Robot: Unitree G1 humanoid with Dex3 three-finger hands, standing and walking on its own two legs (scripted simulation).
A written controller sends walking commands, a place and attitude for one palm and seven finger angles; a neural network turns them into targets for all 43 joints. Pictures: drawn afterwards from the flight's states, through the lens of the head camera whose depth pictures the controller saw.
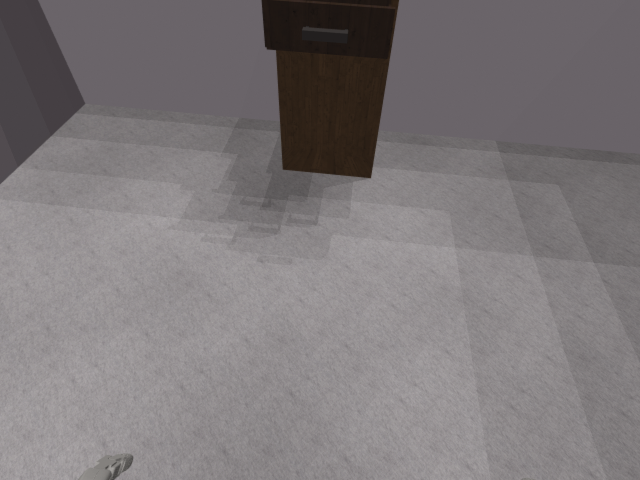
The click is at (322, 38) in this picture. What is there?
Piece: drawer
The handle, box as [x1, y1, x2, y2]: [302, 26, 347, 43]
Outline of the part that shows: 302,29 302,39 346,43 347,40 347,29 338,30 311,28 308,26 303,27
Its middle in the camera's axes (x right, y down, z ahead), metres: +0.01 -0.64 +1.19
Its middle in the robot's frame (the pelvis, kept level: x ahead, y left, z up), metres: +1.32 +0.05 +0.02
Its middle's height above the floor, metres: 0.79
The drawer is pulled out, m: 0.27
